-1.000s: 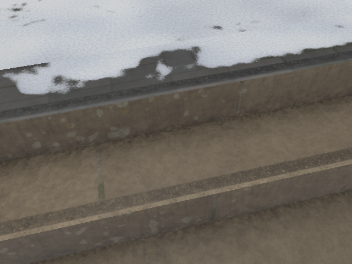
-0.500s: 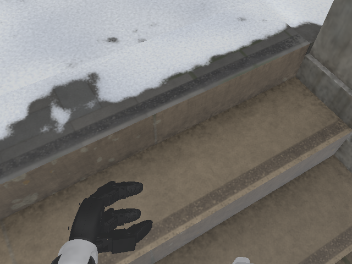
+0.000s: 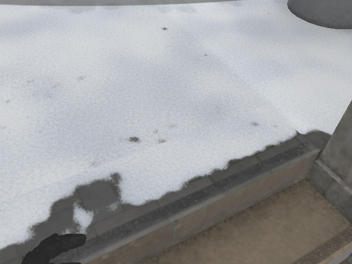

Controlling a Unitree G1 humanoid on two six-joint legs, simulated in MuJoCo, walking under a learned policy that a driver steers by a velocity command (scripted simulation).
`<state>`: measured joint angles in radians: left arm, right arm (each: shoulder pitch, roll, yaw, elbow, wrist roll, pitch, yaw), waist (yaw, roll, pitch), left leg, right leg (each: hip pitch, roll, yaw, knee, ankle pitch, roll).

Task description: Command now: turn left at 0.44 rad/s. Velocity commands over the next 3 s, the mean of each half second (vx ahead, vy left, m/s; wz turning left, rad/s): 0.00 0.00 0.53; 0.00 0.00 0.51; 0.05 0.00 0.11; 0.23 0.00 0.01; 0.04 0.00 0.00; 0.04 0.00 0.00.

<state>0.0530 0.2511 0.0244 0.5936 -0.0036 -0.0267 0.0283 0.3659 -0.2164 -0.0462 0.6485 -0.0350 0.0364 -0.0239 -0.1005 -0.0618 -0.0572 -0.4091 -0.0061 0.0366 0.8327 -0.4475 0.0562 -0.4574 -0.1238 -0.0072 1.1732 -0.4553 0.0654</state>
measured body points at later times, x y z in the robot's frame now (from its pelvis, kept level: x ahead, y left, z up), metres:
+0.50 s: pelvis +0.03 -0.02 +0.04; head +0.04 -0.01 +0.49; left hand +0.14 +0.27 -0.03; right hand +0.32 -0.16 -0.01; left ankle +0.01 +0.10 -0.69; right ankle +0.06 -0.13 -0.67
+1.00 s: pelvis -0.01 -0.04 +0.03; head +0.00 -0.03 +0.48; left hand -0.04 +0.25 -0.07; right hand +0.27 -0.11 -0.06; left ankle -0.07 +0.06 -0.70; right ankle +0.06 -0.13 -0.70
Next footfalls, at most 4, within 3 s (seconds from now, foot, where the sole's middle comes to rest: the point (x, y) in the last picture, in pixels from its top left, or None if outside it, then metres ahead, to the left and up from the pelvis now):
0.54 right None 0.10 -0.12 -0.73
1.00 left None -0.03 0.09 -0.73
1.32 right None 0.08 -0.15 -0.73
2.02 right None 0.35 0.02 -0.57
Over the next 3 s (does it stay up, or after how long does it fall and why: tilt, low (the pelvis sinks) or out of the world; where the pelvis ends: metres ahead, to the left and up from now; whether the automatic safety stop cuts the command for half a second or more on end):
stays up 0.28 0.09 0.21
